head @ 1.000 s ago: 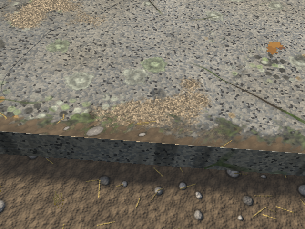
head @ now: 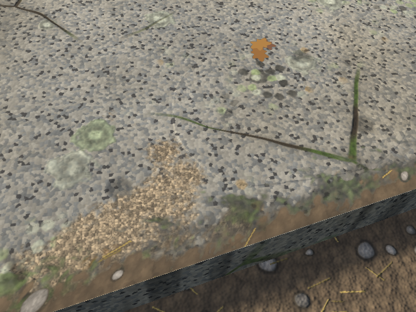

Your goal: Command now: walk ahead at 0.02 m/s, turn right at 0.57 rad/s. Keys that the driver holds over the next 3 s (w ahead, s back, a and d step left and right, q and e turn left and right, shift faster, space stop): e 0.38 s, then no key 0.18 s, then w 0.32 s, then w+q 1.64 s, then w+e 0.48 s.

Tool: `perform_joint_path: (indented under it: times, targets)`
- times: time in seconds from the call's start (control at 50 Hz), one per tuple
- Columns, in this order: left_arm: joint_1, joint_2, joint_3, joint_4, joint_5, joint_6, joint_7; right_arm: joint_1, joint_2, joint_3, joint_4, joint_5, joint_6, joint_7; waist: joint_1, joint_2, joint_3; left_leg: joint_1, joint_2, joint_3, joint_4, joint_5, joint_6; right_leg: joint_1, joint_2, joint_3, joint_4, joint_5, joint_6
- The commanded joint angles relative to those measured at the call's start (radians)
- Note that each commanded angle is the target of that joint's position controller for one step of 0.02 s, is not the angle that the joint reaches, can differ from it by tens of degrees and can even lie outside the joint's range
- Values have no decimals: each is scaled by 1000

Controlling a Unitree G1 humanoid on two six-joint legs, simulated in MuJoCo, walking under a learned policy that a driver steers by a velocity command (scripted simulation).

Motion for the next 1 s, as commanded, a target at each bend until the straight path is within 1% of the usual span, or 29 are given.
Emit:
perform_joint_path:
  times: [0.02, 0.1, 0.16, 0.2, 0.22, 0.24, 0.26, 0.28, 0.3, 0.32, 0.36, 0.42, 0.52, 0.56, 0.58, 0.6, 0.62, 0.66, 0.7, 0.72, 0.74, 0.76, 0.78, 0.82, 0.86, 0.9, 0.92, 0.94, 1.0]
  targets:
    - [-24, 39, 1, -101, 3, -11, -14, 3, -188, -51, -39, -1, -3, -3, -24, 165, -136, 180, 274, -167, -119, 331, 196, -67, -48, -24, -59, 22, 11]
    - [-67, 43, -3, -141, 6, -9, -36, -26, -224, -66, -34, -1, 3, 12, -28, 163, -140, 137, 287, -99, -113, 333, 195, 26, -63, -74, -183, 47, -23]
    - [-78, 58, 4, -161, 4, -2, -52, -34, -240, -76, -26, 14, 6, 22, -21, 175, -154, 154, 312, -81, -69, 351, 173, 79, -57, -101, -288, 48, -61]
    - [-43, 64, 12, -155, 4, 3, -62, -58, -241, -81, -22, 34, 8, 25, 14, 178, -162, 137, 304, -47, 8, 336, 123, 168, -38, -129, -451, 140, -104]
    - [-6, 81, 22, -144, 8, 4, -60, -35, -219, -78, -10, 42, 8, 28, 28, 153, -173, 92, 274, -10, 83, 288, 74, 259, -13, -127, -553, 238, -138]
    - [59, 147, 46, -127, 7, 3, -45, 29, -176, -68, 12, 25, 7, 34, 35, 21, -205, -38, 207, 54, 246, 140, -4, 435, -56, -24, -625, 474, -188]
    - [91, 274, 70, -142, 13, -3, -21, 17, -106, -43, -39, -36, 6, 41, 7, -303, -211, -391, 53, 108, 571, -460, -115, 618, -325, 355, -599, 909, -346]
    - [84, 243, 57, -165, 51, -32, -29, -71, -145, -53, -63, -21, 4, 34, 80, -190, -296, -448, 0, -98, 759, -529, -129, 543, -399, 447, -629, 849, -493]
    - [37, 209, 47, -165, 50, -56, -33, -85, -179, -64, -61, 11, 8, 31, 58, -109, -255, -465, 24, -141, 802, -445, -116, 507, -342, 344, -652, 754, -459]
    - [-18, 182, 42, -164, 33, -67, -27, -70, -181, -68, -52, 20, 11, 25, 25, -87, -203, -475, 38, -152, 775, -353, -104, 462, -281, 275, -658, 656, -396]
    - [-75, 142, 27, -174, 13, -64, -15, -55, -189, -76, -38, 0, 15, 9, -4, -62, -181, -438, 39, -165, 744, -244, -109, 388, -233, 237, -666, 601, -344]
    - [-70, 120, 13, -181, 25, -62, -5, -2, -164, -72, -23, 8, 13, 16, -15, -78, -219, -373, 12, -156, 698, -162, -124, 370, -204, 200, -670, 618, -348]
    - [-52, 120, 3, -160, 32, -57, 0, -33, -131, -55, -28, 10, 16, 24, 19, -96, -188, -286, 22, -155, 475, -141, -135, 340, -192, 211, -680, 470, -347]
    - [-53, 123, -1, -151, 37, -55, -5, -39, -133, -52, -28, 13, 13, 29, 30, -99, -166, -232, 23, -150, 406, -160, -129, 303, -191, 225, -681, 415, -351]
    - [-42, 121, -3, -143, 35, -54, -8, -33, -136, -52, -27, 15, 8, 33, 35, -95, -169, -207, 21, -144, 368, -162, -123, 293, -187, 238, -696, 292, -354]
    - [48, 103, -13, -98, 73, -37, -35, 21, -98, -34, 4, -28, 43, 52, 49, -121, -148, -183, -15, -77, 337, -214, -94, 299, -153, 229, -712, 207, -332]
    - [61, 98, -14, -87, 76, -30, -51, 18, -97, -34, -3, -26, 52, 63, 54, -133, -121, -166, -25, -67, 306, -226, -76, 277, -147, 249, -726, 91, -326]
    - [42, 95, -20, -75, 64, -27, -62, 24, -89, -30, -4, -20, 45, 74, 26, -113, -87, -82, -39, -49, 181, -208, -41, 226, -145, 287, -732, -75, -309]
    - [10, 72, -30, -74, 53, -38, -51, 99, -82, -24, 25, -27, 15, 61, -34, -30, -80, 125, -17, -90, -18, -141, 5, 108, -98, 270, -654, -139, -268]
    - [-22, 11, -48, -95, 52, -53, -46, 180, -134, -29, 40, -40, -3, 48, -64, 111, -90, 228, 155, -306, -143, -288, 46, 2, -24, 191, -478, -130, -226]
    - [-65, -5, -56, -129, 49, -66, -43, 244, -272, -66, 67, -32, -6, 48, -82, 283, -60, 238, 319, -622, -284, -504, 149, -156, 129, 8, -308, -113, -196]
    - [-108, 60, -40, -135, 72, -73, -35, 259, -255, -73, 94, -37, -8, 52, -93, 224, 36, 161, 387, -685, -304, -493, 213, -201, 74, 55, -171, -122, -194]
    - [-63, 71, -32, -108, 67, -82, -42, 212, -186, -56, 87, -24, -15, 55, -51, 161, 42, 165, 338, -614, -298, -476, 204, -196, 49, 76, -114, -58, -192]
    - [0, 72, -27, -63, 68, -93, -64, 149, -127, -43, 79, -6, -26, 54, -11, 185, 14, 212, 238, -448, -300, -335, 146, -177, 12, 26, -99, 42, -167]
    - [-25, 32, -39, -52, 76, -96, -77, 184, -105, -40, 105, -7, -42, 57, -31, 166, -18, 251, 187, -335, -272, -122, 140, -164, 0, -34, -115, 105, -140]
    - [-85, -7, -53, -67, 74, -98, -84, 238, -97, -40, 141, -4, -49, 63, -54, 162, -25, 254, 175, -291, -251, -5, 148, -150, -17, -76, -185, 131, -117]
    - [-159, -11, -48, -110, -15, -130, -59, 250, -136, -51, 118, 60, -62, 47, -84, 159, -28, 270, 216, -331, -262, -30, 164, -173, -35, -51, -262, 130, -108]
    - [-199, -10, -55, -124, -20, -147, -49, 257, -153, -53, 129, 64, -65, 38, -90, 148, -18, 280, 231, -352, -266, -35, 170, -178, -38, -47, -322, 133, -99]
    - [-190, 15, -47, -128, -2, -170, -48, 241, -198, -69, 121, 45, -62, 32, -66, 163, -13, 193, 226, -342, -246, 18, 158, -43, -19, -56, -457, 197, -91]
